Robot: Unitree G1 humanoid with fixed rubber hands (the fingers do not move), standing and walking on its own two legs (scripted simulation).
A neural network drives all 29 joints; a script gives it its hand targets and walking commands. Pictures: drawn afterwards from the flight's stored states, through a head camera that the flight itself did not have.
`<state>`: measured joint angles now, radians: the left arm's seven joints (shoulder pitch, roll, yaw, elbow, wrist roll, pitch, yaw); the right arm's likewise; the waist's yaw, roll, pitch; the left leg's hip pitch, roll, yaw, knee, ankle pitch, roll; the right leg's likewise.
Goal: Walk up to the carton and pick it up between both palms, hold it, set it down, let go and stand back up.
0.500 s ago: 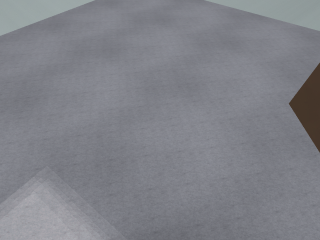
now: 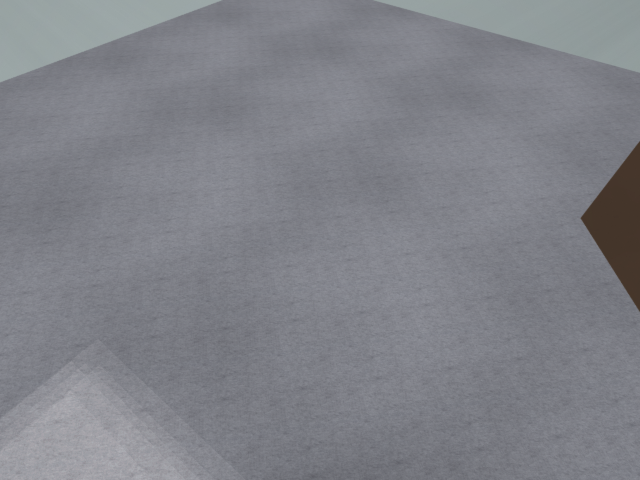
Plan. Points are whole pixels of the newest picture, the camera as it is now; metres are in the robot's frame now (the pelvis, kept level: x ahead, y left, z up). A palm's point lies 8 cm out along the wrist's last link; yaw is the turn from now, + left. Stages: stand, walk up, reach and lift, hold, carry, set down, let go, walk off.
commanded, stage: stand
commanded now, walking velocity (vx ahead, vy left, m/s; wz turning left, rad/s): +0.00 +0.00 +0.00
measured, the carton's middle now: out of the picture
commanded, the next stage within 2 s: none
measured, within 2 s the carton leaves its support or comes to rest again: neither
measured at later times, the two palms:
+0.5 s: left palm out of the picture -0.03 +0.20 -0.15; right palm out of the picture -0.03 -0.19 -0.15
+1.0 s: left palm out of the picture -0.04 +0.20 -0.15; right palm out of the picture -0.05 -0.19 -0.15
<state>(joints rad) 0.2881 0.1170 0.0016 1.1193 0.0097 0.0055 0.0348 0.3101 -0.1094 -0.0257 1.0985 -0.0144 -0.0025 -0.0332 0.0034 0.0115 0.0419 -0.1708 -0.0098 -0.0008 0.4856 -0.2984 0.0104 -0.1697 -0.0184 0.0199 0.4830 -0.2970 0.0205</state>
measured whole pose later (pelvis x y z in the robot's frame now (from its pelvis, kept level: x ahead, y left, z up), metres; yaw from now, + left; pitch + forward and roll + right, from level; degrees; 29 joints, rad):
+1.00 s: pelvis +0.00 +0.01 +0.00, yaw +0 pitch -1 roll +0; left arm 0.31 0.07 0.01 1.18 0.01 0.00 0.05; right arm 0.36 -0.10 -0.02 1.14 -0.01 -0.01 -0.05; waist 0.01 0.01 0.04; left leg -0.15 -0.02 0.00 0.43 -0.27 0.02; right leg -0.15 -0.03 0.02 0.44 -0.27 0.03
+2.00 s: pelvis +0.00 +0.01 +0.00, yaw +0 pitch -1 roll +0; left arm 0.30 0.09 0.00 1.18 0.01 0.00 0.04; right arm 0.35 -0.09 -0.02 1.14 -0.01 -0.02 -0.04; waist -0.01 0.01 0.04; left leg -0.15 -0.02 0.00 0.43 -0.27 0.02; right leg -0.14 -0.03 0.02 0.43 -0.27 0.03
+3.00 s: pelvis +0.00 +0.01 +0.00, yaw +0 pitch +0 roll +0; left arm 0.34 0.08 -0.01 1.18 0.01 -0.01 0.04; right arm 0.36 -0.08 -0.02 1.15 -0.01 -0.02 -0.04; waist -0.01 0.01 0.03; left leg -0.16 -0.03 0.00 0.43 -0.26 0.03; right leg -0.15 -0.04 0.02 0.42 -0.26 0.04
